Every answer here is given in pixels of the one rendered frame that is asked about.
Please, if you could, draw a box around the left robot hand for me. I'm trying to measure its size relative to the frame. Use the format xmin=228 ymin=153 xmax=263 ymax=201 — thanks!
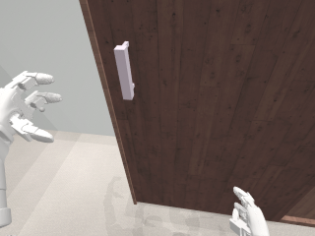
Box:
xmin=0 ymin=71 xmax=63 ymax=144

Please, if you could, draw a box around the wardrobe door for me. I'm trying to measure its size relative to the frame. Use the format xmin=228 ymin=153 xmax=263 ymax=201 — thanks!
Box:
xmin=87 ymin=0 xmax=315 ymax=222
xmin=286 ymin=187 xmax=315 ymax=220

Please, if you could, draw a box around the right robot hand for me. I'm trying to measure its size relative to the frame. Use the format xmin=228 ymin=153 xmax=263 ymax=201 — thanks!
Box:
xmin=229 ymin=187 xmax=270 ymax=236

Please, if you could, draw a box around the handle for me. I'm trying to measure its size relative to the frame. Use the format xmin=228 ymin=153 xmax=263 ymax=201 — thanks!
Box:
xmin=113 ymin=41 xmax=135 ymax=100

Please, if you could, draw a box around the left robot forearm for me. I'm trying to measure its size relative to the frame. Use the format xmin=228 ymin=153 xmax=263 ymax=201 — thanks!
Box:
xmin=0 ymin=124 xmax=14 ymax=228

